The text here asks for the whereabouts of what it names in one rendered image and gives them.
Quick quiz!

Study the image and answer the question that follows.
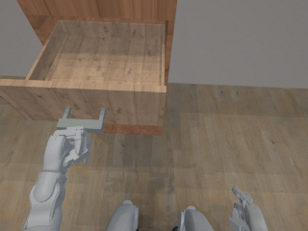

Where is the robot right hand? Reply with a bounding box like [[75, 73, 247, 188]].
[[229, 187, 269, 231]]

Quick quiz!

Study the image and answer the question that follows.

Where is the left robot thigh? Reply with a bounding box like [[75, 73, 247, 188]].
[[105, 203, 139, 231]]

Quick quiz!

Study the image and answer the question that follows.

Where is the robot thigh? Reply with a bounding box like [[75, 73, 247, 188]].
[[178, 209, 214, 231], [105, 203, 139, 231]]

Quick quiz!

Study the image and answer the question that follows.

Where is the handle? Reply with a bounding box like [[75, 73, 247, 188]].
[[56, 106, 106, 134]]

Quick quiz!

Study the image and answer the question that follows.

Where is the drawer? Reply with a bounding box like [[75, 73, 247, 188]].
[[0, 19, 167, 126]]

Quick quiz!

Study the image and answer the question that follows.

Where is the cabinet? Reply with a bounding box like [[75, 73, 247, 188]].
[[16, 0, 177, 136]]

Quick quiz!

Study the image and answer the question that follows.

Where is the right robot thigh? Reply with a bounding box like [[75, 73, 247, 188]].
[[178, 209, 214, 231]]

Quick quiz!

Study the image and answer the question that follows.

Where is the robot left hand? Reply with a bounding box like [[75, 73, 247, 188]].
[[43, 126, 91, 174]]

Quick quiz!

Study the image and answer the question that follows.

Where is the robot left forearm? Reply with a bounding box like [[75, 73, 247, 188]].
[[22, 170, 67, 231]]

